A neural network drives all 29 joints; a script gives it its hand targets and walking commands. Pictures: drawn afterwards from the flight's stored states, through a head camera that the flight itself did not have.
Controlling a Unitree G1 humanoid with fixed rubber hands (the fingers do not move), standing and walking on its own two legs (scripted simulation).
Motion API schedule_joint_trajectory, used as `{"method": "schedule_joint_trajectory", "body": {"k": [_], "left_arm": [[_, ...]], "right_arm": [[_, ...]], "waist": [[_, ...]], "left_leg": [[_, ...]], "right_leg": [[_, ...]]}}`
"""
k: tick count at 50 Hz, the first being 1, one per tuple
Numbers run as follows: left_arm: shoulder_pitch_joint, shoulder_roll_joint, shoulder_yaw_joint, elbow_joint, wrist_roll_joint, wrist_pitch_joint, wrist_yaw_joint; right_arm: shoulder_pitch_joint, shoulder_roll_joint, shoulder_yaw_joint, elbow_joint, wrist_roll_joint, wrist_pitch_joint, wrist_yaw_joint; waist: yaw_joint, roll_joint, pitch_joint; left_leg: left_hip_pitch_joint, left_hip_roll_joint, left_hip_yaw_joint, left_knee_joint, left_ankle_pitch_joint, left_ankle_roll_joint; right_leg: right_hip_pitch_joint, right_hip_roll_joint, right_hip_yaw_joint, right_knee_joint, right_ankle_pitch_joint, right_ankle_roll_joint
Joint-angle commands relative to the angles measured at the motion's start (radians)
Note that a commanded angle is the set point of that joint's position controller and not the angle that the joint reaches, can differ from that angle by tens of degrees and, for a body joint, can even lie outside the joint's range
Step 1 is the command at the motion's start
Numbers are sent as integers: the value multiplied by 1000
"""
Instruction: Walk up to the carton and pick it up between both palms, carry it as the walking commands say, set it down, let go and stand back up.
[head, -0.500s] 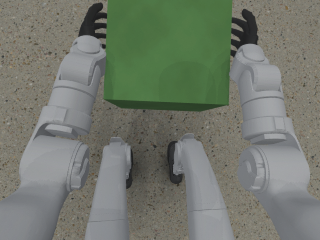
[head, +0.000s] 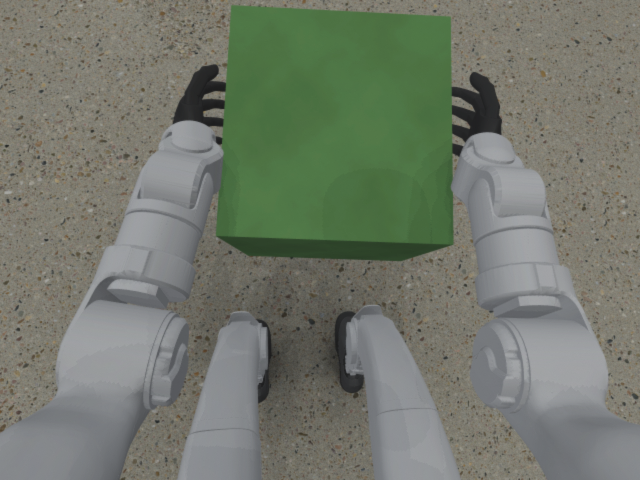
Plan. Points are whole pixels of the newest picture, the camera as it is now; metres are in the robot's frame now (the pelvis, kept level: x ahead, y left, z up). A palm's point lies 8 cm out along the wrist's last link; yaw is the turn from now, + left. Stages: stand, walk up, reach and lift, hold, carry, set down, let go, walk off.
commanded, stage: reach and lift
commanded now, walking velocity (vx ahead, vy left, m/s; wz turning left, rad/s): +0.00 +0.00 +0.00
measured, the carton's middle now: (331, 157) +0.50 -0.06 -0.10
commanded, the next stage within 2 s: none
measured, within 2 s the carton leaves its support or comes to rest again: neither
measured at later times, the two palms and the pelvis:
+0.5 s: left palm (162, 103) +0.47 +0.11 +0.08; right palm (537, 116) +0.43 -0.21 +0.10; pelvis +0.04 -0.01 +0.05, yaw +0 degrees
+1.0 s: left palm (118, 57) +0.46 +0.11 +0.15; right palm (600, 66) +0.43 -0.21 +0.17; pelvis +0.12 -0.01 +0.10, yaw +1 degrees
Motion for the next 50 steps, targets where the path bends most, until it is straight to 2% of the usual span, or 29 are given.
{"method": "schedule_joint_trajectory", "body": {"k": [1, 2, 3, 6, 7, 8, 9, 10, 11, 12, 15, 17, 20, 21, 22, 23, 24, 27, 31, 32, 33, 34, 36, 39, 42, 45, 47, 49, 50], "left_arm": [[-790, -1230, -314, -404, -211, -137, -563], [-798, -1243, -314, -394, -217, -138, -565], [-796, -1241, -316, -425, -217, -138, -567], [-758, -1255, -307, -390, -205, -140, -573], [-780, -1261, -319, -420, -215, -142, -573], [-774, -1257, -312, -406, -211, -140, -576], [-773, -1272, -320, -412, -219, -138, -577], [-781, -1250, -313, -407, -216, -141, -579], [-788, -1268, -322, -433, -220, -140, -578], [-779, -1254, -308, -395, -211, -139, -582], [-725, -1281, -285, -343, -204, -135, -591], [-703, -1262, -250, -315, -178, -140, -595], [-700, -1249, -221, -277, -158, -144, -606], [-696, -1250, -202, -271, -140, -145, -606], [-670, -1250, -176, -237, -127, -146, -607], [-612, -1257, -131, -141, -103, -143, -612], [-543, -1259, -82, -84, -64, -140, -618], [-428, -1276, 37, 17, 4, -132, -627], [-379, -1193, 141, 87, 57, -108, -642], [-364, -1178, 151, 99, 68, -101, -651], [-370, -1177, 156, 126, 53, -90, -654], [-352, -1166, 166, 124, 59, -87, -656], [-364, -1183, 123, 75, 42, -77, -656], [-334, -1250, 26, 16, -12, -60, -651], [-283, -1309, -78, -67, -38, -43, -641], [-240, -1335, -158, -163, -55, -26, -630], [-206, -1279, -191, -228, -59, -13, -622], [-175, -1254, -216, -271, -57, 2, -619], [-152, -1233, -215, -269, -52, 16, -619]], "right_arm": [[-749, 1268, 468, -320, 147, -31, 518], [-742, 1256, 455, -313, 139, -33, 522], [-750, 1265, 466, -337, 140, -35, 521], [-711, 1272, 460, -314, 126, -35, 525], [-689, 1285, 453, -304, 125, -33, 526], [-719, 1282, 469, -332, 132, -35, 524], [-715, 1266, 465, -334, 131, -34, 525], [-702, 1277, 460, -312, 120, -30, 527], [-693, 1282, 457, -315, 126, -30, 529], [-700, 1279, 450, -311, 117, -30, 529], [-677, 1274, 438, -298, 102, -28, 528], [-637, 1311, 437, -239, 96, -25, 533], [-588, 1328, 398, -161, 69, -25, 547], [-561, 1337, 367, -124, 56, -27, 553], [-512, 1353, 343, -75, 32, -24, 557], [-486, 1342, 306, -18, 13, -24, 562], [-465, 1355, 279, 5, -6, -25, 566], [-360, 1382, 164, 114, -72, -17, 582], [-304, 1367, 80, 206, -115, 16, 597], [-286, 1357, 57, 216, -123, 21, 596], [-280, 1337, 40, 234, -135, 33, 596], [-285, 1343, 47, 219, -129, 36, 597], [-274, 1340, 46, 201, -134, 44, 601], [-225, 1317, 73, 134, -134, 55, 607], [-186, 1297, 137, 27, -104, 64, 614], [-133, 1304, 215, -45, -68, 85, 621], [-80, 1338, 289, -86, -41, 106, 621], [-48, 1343, 340, -118, -26, 123, 615], [-36, 1349, 365, -132, -19, 135, 614]], "waist": [[-37, 62, -2508], [-58, 65, -2481], [-41, 70, -2509], [-44, 54, -2471], [-54, 56, -2474], [-38, 50, -2488], [-59, 63, -2488], [-56, 43, -2444], [-52, 66, -2457], [-49, 45, -2420], [-51, 46, -2347], [-23, 35, -2256], [-32, 21, -2075], [-27, 42, -2002], [-28, 20, -1910], [-36, 18, -1727], [-15, 1, -1614], [-17, -20, -1293], [6, -49, -1135], [-6, -36, -1123], [-24, -57, -1083], [4, -55, -1078], [-27, -19, -1073], [-75, 24, -1111], [-87, 62, -1123], [-83, 67, -1155], [-52, 27, -1162], [-40, 21, -1139], [-18, -4, -1111]], "left_leg": [[621, -93, -3, -235, -2, 0], [645, -85, -19, -256, -15, -4], [654, -92, -9, -253, 7, -3], [656, -89, -9, -283, 15, -4], [675, -88, -15, -297, 23, -5], [673, -90, -11, -298, 24, -2], [690, -87, -16, -315, 23, -6], [686, -85, -21, -325, 2, -1], [711, -85, -19, -334, 4, -7], [692, -84, -20, -342, 2, -1], [682, -84, -14, -375, -14, -5], [641, -88, -6, -386, -15, 3], [624, -78, -9, -415, -57, 8], [620, -78, -6, -428, -69, 8], [597, -75, -7, -442, -78, 11], [545, -67, -10, -454, -121, 14], [505, -73, 1, -463, -126, 19], [489, -67, 17, -502, -141, 15], [528, -75, 35, -546, -180, 22], [535, -83, 39, -567, -206, 22], [574, -76, 27, -576, -214, 26], [588, -85, 35, -575, -191, 26], [633, -79, 13, -614, -221, 19], [672, -46, -12, -678, -128, 10], [696, -36, -23, -722, -22, 2], [721, -37, -25, -751, 73, 4], [765, -62, -6, -739, 187, 13], [786, -65, -6, -747, 191, 24], [782, -69, 0, -749, 189, 31]], "right_leg": [[707, 142, 125, -212, 37, -4], [673, 139, 121, -224, 19, -4], [710, 139, 128, -230, 39, -5], [728, 135, 131, -257, 49, -6], [744, 132, 130, -261, 64, -6], [767, 133, 136, -271, 56, -5], [776, 131, 132, -278, 61, -6], [769, 130, 131, -283, 35, -3], [782, 132, 134, -293, 38, -7], [780, 129, 134, -302, 34, -4], [812, 124, 140, -331, 20, -4], [816, 117, 154, -347, 7, 1], [756, 115, 150, -376, -58, 4], [736, 114, 152, -392, -75, 2], [721, 111, 154, -408, -94, 3], [657, 103, 152, -422, -148, 5], [648, 104, 146, -437, -155, 9], [575, 92, 133, -493, -191, 9], [551, 87, 120, -546, -265, 15], [566, 84, 118, -571, -285, 14], [549, 77, 117, -580, -287, 9], [550, 73, 117, -595, -281, 7], [562, 77, 108, -600, -245, 2], [657, 111, 70, -571, -35, 11], [734, 132, 61, -570, 108, 13], [793, 135, 67, -591, 206, 13], [816, 122, 84, -633, 272, 17], [810, 110, 97, -654, 264, 21], [819, 107, 96, -664, 263, 25]]}}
